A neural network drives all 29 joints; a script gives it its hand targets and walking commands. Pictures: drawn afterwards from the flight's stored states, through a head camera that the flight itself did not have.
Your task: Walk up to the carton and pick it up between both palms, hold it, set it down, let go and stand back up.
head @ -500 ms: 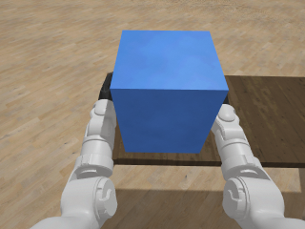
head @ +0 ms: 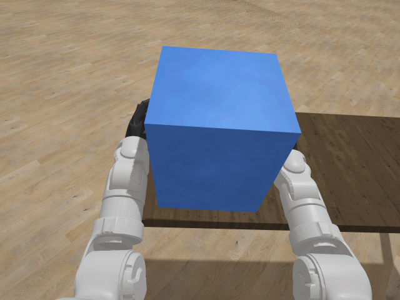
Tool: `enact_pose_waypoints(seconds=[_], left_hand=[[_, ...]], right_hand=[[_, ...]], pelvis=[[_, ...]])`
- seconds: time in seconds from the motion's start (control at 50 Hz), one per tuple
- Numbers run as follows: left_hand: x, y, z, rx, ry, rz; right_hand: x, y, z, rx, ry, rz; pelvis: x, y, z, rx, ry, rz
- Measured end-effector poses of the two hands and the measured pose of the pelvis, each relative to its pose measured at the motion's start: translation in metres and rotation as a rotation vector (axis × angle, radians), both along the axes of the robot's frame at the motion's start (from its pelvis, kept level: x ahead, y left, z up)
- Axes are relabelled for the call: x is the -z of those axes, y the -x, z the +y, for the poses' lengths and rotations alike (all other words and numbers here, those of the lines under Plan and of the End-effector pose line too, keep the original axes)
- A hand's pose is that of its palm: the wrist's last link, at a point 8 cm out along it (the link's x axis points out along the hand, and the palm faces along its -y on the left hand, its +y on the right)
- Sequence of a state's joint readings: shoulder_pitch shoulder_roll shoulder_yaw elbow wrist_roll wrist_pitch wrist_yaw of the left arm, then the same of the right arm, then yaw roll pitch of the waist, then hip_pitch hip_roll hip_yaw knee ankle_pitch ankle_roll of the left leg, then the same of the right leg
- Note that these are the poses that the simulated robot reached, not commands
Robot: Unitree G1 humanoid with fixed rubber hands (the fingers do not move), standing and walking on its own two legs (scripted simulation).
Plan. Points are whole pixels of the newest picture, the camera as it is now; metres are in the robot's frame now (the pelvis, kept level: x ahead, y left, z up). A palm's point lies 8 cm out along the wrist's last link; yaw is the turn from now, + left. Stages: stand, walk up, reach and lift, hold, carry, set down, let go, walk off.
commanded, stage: reach and lift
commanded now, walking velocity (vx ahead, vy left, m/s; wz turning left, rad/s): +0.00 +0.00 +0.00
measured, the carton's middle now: (213, 135) +0.39 -0.03 +0.16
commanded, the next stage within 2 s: hold in 0.98 s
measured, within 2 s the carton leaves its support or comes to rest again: neither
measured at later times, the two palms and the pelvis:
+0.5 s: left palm (128, 140) +0.37 +0.13 +0.16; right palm (285, 154) +0.34 -0.17 +0.15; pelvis -0.01 +0.01 +0.00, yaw -1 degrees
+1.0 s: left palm (130, 131) +0.37 +0.12 +0.18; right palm (289, 147) +0.34 -0.18 +0.16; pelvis -0.01 +0.00 +0.00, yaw +0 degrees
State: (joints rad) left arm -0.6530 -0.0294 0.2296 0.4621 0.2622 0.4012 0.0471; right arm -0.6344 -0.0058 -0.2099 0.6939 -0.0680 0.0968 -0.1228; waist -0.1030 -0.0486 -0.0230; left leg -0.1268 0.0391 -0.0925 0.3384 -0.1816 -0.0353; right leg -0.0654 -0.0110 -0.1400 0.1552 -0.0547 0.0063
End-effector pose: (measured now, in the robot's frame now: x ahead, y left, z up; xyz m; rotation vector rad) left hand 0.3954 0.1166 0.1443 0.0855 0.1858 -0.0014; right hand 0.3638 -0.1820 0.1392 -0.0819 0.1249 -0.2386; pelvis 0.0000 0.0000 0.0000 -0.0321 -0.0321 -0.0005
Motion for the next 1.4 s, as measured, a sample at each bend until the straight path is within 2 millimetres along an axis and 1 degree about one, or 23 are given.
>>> enact_pose_waypoints(seconds=[0.1,0.24,0.34,0.42,0.48,0.58,0.66,0.76,0.86,1.08,1.16,1.28,1.34,1.4], left_hand=[[-0.003,0.004,0.004,-0.001,0.006,0.001],[-0.006,0.016,0.012,-0.007,0.014,-0.017],[-0.013,0.025,0.014,-0.010,0.009,-0.030],[-0.016,0.029,0.013,-0.015,0.002,-0.010],[-0.018,0.029,0.012,-0.016,-0.004,0.003],[-0.030,0.027,0.006,-0.009,0.003,-0.023],[-0.035,0.023,0.001,-0.002,0.005,-0.016],[-0.036,0.020,-0.001,0.003,0.010,-0.008],[-0.035,0.020,0.000,0.004,0.017,-0.013],[-0.039,0.025,0.010,-0.008,0.025,-0.031],[-0.045,0.035,0.018,-0.037,0.038,-0.048],[-0.052,0.055,0.036,-0.105,0.057,-0.059],[-0.054,0.060,0.042,-0.127,0.056,-0.054],[-0.055,0.059,0.045,-0.136,0.052,-0.048]], right_hand=[[0.003,0.004,0.004,0.006,-0.031,-0.004],[0.002,0.014,0.012,0.002,-0.041,-0.026],[-0.004,0.022,0.014,-0.002,-0.034,-0.037],[-0.006,0.025,0.013,-0.006,-0.037,-0.017],[-0.006,0.025,0.011,-0.005,-0.053,-0.006],[-0.014,0.025,0.006,0.007,-0.081,-0.036],[-0.016,0.023,0.002,0.015,-0.087,-0.031],[-0.016,0.022,0.000,0.020,-0.086,-0.024],[-0.017,0.021,0.001,0.018,-0.079,-0.029],[-0.026,0.020,0.009,0.001,-0.074,-0.047],[-0.031,0.022,0.016,-0.027,-0.065,-0.060],[-0.040,0.022,0.034,-0.090,-0.065,-0.068],[-0.043,0.020,0.040,-0.109,-0.074,-0.062],[-0.046,0.018,0.043,-0.117,-0.085,-0.055]], pelvis=[[0.000,-0.005,0.006,0.009,0.000,-0.037],[-0.001,-0.008,0.011,0.016,0.000,-0.064],[-0.001,-0.005,0.011,0.023,0.001,-0.083],[0.000,0.001,0.011,0.027,0.000,-0.100],[0.000,0.006,0.009,0.022,-0.002,-0.101],[0.000,0.011,0.008,0.007,-0.007,-0.086],[-0.001,0.013,0.006,0.006,-0.010,-0.083],[-0.001,0.013,0.004,0.002,-0.010,-0.083],[-0.001,0.010,0.001,-0.003,-0.010,-0.084],[-0.001,0.007,0.002,-0.002,-0.008,-0.090],[-0.001,0.006,0.003,0.013,-0.009,-0.105],[-0.001,0.008,0.004,0.026,-0.010,-0.134],[-0.001,0.010,0.003,0.020,-0.011,-0.139],[0.000,0.012,0.002,0.009,-0.012,-0.135]])
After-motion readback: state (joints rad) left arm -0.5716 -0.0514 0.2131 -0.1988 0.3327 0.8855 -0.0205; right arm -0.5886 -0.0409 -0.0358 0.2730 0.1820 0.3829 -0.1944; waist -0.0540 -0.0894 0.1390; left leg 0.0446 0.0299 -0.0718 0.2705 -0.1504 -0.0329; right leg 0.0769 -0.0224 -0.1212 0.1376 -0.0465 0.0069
